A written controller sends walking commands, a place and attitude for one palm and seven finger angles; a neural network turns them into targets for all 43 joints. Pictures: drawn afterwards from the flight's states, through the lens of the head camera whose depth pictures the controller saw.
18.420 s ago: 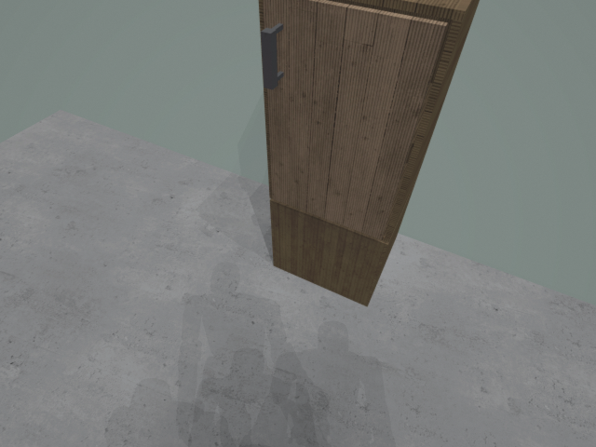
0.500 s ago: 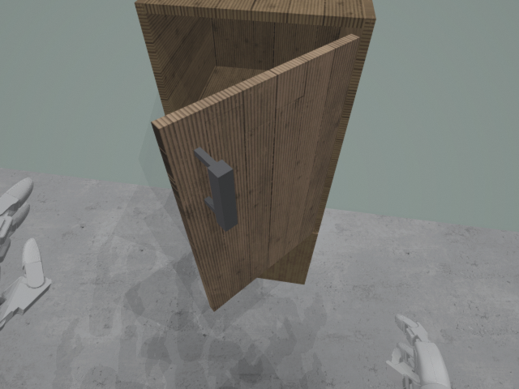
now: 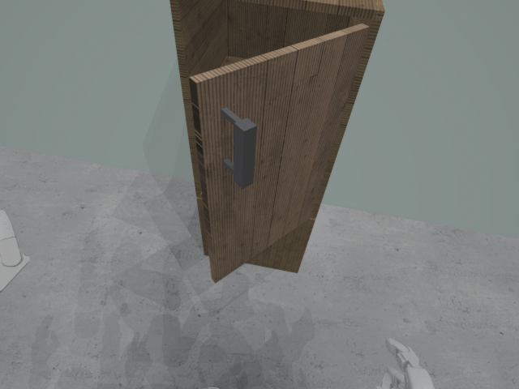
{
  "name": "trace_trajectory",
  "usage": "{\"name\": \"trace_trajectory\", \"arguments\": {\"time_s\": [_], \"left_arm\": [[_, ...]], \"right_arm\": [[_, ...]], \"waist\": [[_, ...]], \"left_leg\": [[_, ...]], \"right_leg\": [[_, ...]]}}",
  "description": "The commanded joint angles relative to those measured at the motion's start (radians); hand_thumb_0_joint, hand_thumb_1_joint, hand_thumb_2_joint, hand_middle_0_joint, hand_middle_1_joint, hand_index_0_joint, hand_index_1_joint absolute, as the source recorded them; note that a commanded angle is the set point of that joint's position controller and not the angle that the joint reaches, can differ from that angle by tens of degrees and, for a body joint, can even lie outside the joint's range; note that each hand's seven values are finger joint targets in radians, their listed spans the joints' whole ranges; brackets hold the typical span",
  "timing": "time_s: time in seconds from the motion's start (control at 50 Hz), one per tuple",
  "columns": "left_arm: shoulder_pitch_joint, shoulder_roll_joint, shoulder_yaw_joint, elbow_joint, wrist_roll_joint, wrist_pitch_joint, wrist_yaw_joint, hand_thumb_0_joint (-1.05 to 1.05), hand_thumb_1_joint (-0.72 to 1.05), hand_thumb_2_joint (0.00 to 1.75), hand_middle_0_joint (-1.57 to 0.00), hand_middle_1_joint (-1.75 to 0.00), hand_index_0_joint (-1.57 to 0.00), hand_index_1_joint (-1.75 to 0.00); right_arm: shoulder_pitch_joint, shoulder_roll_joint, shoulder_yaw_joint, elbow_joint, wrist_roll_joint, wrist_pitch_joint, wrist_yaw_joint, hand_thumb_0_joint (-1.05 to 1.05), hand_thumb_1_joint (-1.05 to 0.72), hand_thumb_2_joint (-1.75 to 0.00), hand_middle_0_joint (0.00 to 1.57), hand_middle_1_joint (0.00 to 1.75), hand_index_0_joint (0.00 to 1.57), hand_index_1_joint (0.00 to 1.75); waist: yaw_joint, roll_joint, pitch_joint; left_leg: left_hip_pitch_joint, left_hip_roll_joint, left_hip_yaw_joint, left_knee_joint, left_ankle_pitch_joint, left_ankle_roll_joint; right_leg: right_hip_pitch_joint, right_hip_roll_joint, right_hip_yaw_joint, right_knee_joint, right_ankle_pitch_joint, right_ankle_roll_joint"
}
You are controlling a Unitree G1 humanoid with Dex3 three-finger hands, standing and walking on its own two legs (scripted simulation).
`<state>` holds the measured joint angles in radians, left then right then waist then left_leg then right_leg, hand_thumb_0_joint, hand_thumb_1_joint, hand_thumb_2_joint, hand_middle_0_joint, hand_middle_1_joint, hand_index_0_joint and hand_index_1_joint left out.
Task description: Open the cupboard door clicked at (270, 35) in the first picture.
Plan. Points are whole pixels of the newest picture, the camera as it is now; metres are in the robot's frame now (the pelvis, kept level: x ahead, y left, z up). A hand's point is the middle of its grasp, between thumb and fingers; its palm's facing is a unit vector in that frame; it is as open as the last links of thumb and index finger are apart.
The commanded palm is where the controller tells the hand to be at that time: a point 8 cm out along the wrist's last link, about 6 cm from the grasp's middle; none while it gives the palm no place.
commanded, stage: step back with the hand held close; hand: left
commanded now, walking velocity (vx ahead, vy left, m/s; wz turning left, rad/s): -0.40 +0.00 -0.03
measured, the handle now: (236, 148) +0.44 +0.07 +0.14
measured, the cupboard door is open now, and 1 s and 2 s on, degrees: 50 50 50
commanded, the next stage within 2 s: stop stepping back and stand still in 0.42 s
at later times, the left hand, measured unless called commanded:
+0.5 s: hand (1, 346) +0.13 +0.24 +0.18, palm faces +0.30 -0.81 -0.51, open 7.4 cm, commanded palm +0.06 +0.28 +0.19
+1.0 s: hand out of the picture +0.03 +0.26 +0.18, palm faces +0.38 -0.79 -0.49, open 7.4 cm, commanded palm -0.03 +0.30 +0.19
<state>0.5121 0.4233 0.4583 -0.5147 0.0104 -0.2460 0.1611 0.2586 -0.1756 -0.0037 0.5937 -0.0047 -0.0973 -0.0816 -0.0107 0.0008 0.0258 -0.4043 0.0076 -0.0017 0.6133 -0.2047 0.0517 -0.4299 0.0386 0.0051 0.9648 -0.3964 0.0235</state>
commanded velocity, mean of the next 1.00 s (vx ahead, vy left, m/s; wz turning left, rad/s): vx -0.09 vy -0.01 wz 0.03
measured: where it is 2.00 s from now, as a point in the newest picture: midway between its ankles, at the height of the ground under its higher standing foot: outside the picture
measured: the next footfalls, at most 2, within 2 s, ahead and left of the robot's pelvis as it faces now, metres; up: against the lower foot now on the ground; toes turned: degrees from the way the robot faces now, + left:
right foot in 0.12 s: -0.12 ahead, -0.07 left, +0.00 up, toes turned -3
left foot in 0.80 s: -0.13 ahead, +0.14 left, +0.00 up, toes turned +1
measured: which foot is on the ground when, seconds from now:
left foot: down 0.00-0.58, up 0.60-0.78, down 0.80-1.00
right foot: up 0.00-0.10, down 0.12-1.00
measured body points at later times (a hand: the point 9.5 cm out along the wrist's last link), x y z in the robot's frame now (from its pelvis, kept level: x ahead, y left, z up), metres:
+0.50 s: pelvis -0.10 -0.01 +0.01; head -0.07 +0.01 +0.45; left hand +0.11 +0.28 +0.20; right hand +0.09 -0.26 -0.04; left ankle +0.05 +0.08 -0.73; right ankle -0.15 -0.12 -0.70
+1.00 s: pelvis -0.18 +0.00 +0.00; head -0.19 +0.02 +0.45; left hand +0.00 +0.30 +0.21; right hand -0.05 -0.21 -0.08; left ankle -0.17 +0.13 -0.73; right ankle -0.16 -0.07 -0.73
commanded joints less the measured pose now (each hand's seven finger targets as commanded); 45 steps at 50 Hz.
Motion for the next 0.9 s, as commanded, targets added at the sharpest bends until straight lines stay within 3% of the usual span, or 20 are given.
{"name": "trace_trajectory", "arguments": {"time_s": [0.0,0.06,0.12,0.18,0.22,0.26,0.32,0.36,0.38,0.5,0.52,0.54,0.56,0.58,0.66,0.72,0.76,0.78,0.8,0.88], "left_arm": [[0.008,0.115,0.075,-0.173,-0.023,-0.046,0.024,0.0,0.9,0.9,-0.2,-0.3,-0.2,-0.3],[-0.041,0.112,0.034,-0.196,-0.033,-0.044,0.007,0.0,0.9,0.9,-0.2,-0.3,-0.2,-0.3],[-0.068,0.191,0.069,-0.218,-0.046,-0.062,-0.011,0.0,0.9,0.9,-0.2,-0.3,-0.2,-0.3],[-0.018,0.238,0.134,-0.238,-0.066,-0.063,-0.015,0.0,0.9,0.9,-0.2,-0.3,-0.2,-0.3],[0.051,0.257,0.177,-0.251,-0.067,-0.058,-0.024,0.0,0.9,0.9,-0.2,-0.3,-0.2,-0.3],[0.092,0.263,0.195,-0.241,-0.073,-0.049,-0.03,0.0,0.9,0.9,-0.2,-0.3,-0.2,-0.3],[0.077,0.247,0.174,-0.23,-0.08,-0.052,-0.034,0.0,0.9,0.9,-0.2,-0.3,-0.2,-0.3],[0.071,0.219,0.134,-0.2,-0.089,-0.06,-0.044,0.0,0.9,0.9,-0.2,-0.3,-0.2,-0.3],[0.07,0.196,0.124,-0.184,-0.081,-0.059,-0.039,0.0,0.9,0.9,-0.2,-0.3,-0.2,-0.3],[0.059,0.185,0.093,-0.221,-0.08,-0.008,-0.015,0.0,0.9,0.9,-0.2,-0.3,-0.2,-0.3],[0.062,0.197,0.099,-0.233,-0.074,-0.005,-0.014,0.0,0.9,0.9,-0.2,-0.3,-0.2,-0.3],[0.067,0.231,0.107,-0.25,-0.06,-0.005,-0.012,0.0,0.9,0.9,-0.2,-0.3,-0.2,-0.3],[0.037,0.269,0.129,-0.304,-0.059,-0.002,-0.007,0.0,0.9,0.9,-0.2,-0.3,-0.2,-0.3],[-0.026,0.255,0.128,-0.319,-0.055,-0.011,0.0,0.0,0.9,0.9,-0.2,-0.3,-0.2,-0.3],[-0.116,0.212,0.09,-0.262,-0.037,0.013,-0.009,0.0,0.9,0.9,-0.2,-0.3,-0.2,-0.3],[-0.122,0.147,0.055,-0.181,-0.018,-0.002,0.022,0.0,0.9,0.9,-0.2,-0.3,-0.2,-0.3],[-0.107,0.136,0.033,-0.191,-0.012,-0.021,0.026,0.0,0.9,0.9,-0.2,-0.3,-0.2,-0.3],[-0.162,0.167,0.046,-0.236,-0.007,-0.032,0.027,0.0,0.9,0.9,-0.2,-0.3,-0.2,-0.3],[-0.148,0.191,0.076,-0.205,-0.011,-0.034,0.024,0.0,0.9,0.9,-0.2,-0.3,-0.2,-0.3],[-0.05,0.169,0.061,-0.216,-0.02,-0.023,-0.001,0.0,0.9,0.9,-0.2,-0.3,-0.2,-0.3]], "right_arm": [[-0.119,-0.155,-0.056,-0.131,0.003,-0.091,0.014,0.0,-0.9,-0.9,0.2,0.3,0.2,0.3],[-0.131,-0.167,-0.046,-0.106,-0.005,-0.101,0.023,0.0,-0.9,-0.9,0.2,0.3,0.2,0.3],[-0.146,-0.149,-0.035,-0.099,-0.002,-0.089,0.021,0.0,-0.9,-0.9,0.2,0.3,0.2,0.3],[-0.189,-0.13,-0.035,-0.14,0.017,-0.075,-0.003,0.0,-0.9,-0.9,0.2,0.3,0.2,0.3],[-0.218,-0.125,-0.03,-0.175,0.031,-0.071,-0.008,0.0,-0.9,-0.9,0.2,0.3,0.2,0.3],[-0.245,-0.122,-0.018,-0.18,0.025,-0.058,-0.016,0.0,-0.9,-0.9,0.2,0.3,0.2,0.3],[-0.206,-0.155,-0.031,-0.16,0.011,-0.049,-0.025,0.0,-0.9,-0.9,0.2,0.3,0.2,0.3],[-0.2,-0.177,-0.051,-0.153,0.0,-0.078,-0.011,0.0,-0.9,-0.9,0.2,0.3,0.2,0.3],[-0.175,-0.181,-0.056,-0.136,-0.014,-0.088,-0.007,0.0,-0.9,-0.9,0.2,0.3,0.2,0.3],[-0.214,-0.185,-0.063,-0.172,0.01,-0.088,0.009,0.0,-0.9,-0.9,0.2,0.3,0.2,0.3],[-0.202,-0.18,-0.061,-0.175,0.013,-0.08,0.008,0.0,-0.9,-0.9,0.2,0.3,0.2,0.3],[-0.174,-0.155,-0.062,-0.167,0.019,-0.068,0.008,0.0,-0.9,-0.9,0.2,0.3,0.2,0.3],[-0.164,-0.159,-0.07,-0.15,0.009,-0.058,0.009,0.0,-0.9,-0.9,0.2,0.3,0.2,0.3],[-0.149,-0.158,-0.058,-0.125,-0.014,-0.05,0.012,0.0,-0.9,-0.9,0.2,0.3,0.2,0.3],[-0.172,-0.121,-0.028,-0.143,-0.004,-0.057,-0.018,0.0,-0.9,-0.9,0.2,0.3,0.2,0.3],[-0.12,-0.141,-0.02,-0.09,-0.016,-0.1,-0.046,0.0,-0.9,-0.9,0.2,0.3,0.2,0.3],[-0.089,-0.18,-0.031,-0.116,-0.014,-0.123,-0.043,0.0,-0.9,-0.9,0.2,0.3,0.2,0.3],[-0.081,-0.172,-0.029,-0.125,-0.006,-0.126,-0.031,0.0,-0.9,-0.9,0.2,0.3,0.2,0.3],[-0.09,-0.179,-0.041,-0.128,-0.002,-0.131,-0.024,0.0,-0.9,-0.9,0.2,0.3,0.2,0.3],[-0.105,-0.151,-0.026,-0.099,-0.013,-0.13,0.007,0.0,-0.9,-0.9,0.2,0.3,0.2,0.3]], "waist": [[0.006,0.183,-0.058],[0.013,0.24,-0.092],[0.011,-0.033,-0.211],[0.033,-0.177,-0.325],[0.049,-0.177,-0.27],[0.044,-0.062,-0.199],[0.037,0.098,-0.228],[0.034,0.249,-0.235],[0.037,0.26,-0.213],[0.042,0.189,-0.128],[0.033,0.133,-0.108],[0.016,-0.109,-0.106],[0.035,-0.23,-0.081],[0.012,-0.146,-0.04],[-0.011,-0.158,-0.061],[-0.007,0.1,-0.055],[0.009,0.367,-0.056],[0.009,0.354,-0.069],[0.016,0.214,-0.086],[-0.001,0.169,-0.09]], "left_leg": [[0.016,0.228,-0.222,-0.362,-0.13,0.078],[0.126,0.188,-0.186,-0.306,0.06,0.038],[0.263,0.079,-0.023,-0.091,0.244,-0.037],[0.206,0.017,0.043,0.013,0.134,-0.045],[0.085,-0.006,0.044,0.048,-0.023,-0.041],[0.052,0.003,0.026,-0.04,0.027,-0.053],[0.316,0.096,-0.066,-0.183,0.687,-0.014],[0.332,0.244,-0.238,-0.327,0.615,0.062],[0.244,0.29,-0.277,-0.381,0.445,0.094],[-0.089,0.166,-0.089,-0.426,-0.227,0.01],[-0.092,0.094,-0.034,-0.296,-0.295,-0.034],[0.089,-0.033,0.053,0.077,-0.24,-0.098],[0.106,-0.109,-0.003,0.499,-0.237,-0.117],[-0.015,-0.064,-0.054,0.671,-0.214,-0.1],[0.089,0.06,-0.007,0.323,-0.163,-0.067],[0.197,0.027,0.01,-0.182,-0.152,-0.029],[0.232,0.191,-0.236,-0.339,-0.122,0.007],[0.242,0.27,-0.337,-0.344,0.012,0.045],[0.245,0.269,-0.298,-0.318,0.148,0.066],[0.193,0.236,-0.226,-0.282,0.262,0.067]], "right_leg": [[0.113,-0.013,-0.026,-0.224,-0.094,-0.012],[0.187,-0.018,-0.037,-0.541,0.064,-0.031],[0.176,-0.169,0.09,-0.616,0.572,-0.069],[0.312,-0.214,0.073,-0.508,1.022,-0.04],[0.328,-0.253,0.097,-0.498,1.106,-0.044],[0.316,-0.252,0.105,-0.488,1.041,-0.072],[0.156,-0.072,-0.001,-0.401,0.645,0.007],[0.1,0.022,0.001,-0.212,-0.096,-0.001],[0.129,0.029,0.029,-0.112,-0.195,-0.011],[0.312,0.019,-0.059,-0.364,-0.061,-0.043],[0.273,-0.03,-0.017,-0.522,-0.085,-0.068],[-0.015,-0.218,0.215,-0.799,-0.31,-0.129],[-0.266,-0.434,0.504,-0.939,-0.444,-0.251],[-0.246,-0.451,0.428,-0.889,-0.273,-0.257],[-0.118,-0.276,0.128,-0.738,-0.19,-0.128],[0.035,-0.218,0.103,-0.6,-0.044,-0.1],[0.014,-0.085,0.009,-0.336,-0.004,-0.038],[-0.023,-0.05,-0.038,-0.233,-0.049,-0.018],[-0.017,-0.026,-0.053,-0.209,-0.031,-0.006],[0.089,-0.042,-0.047,-0.258,-0.005,-0.011]]}}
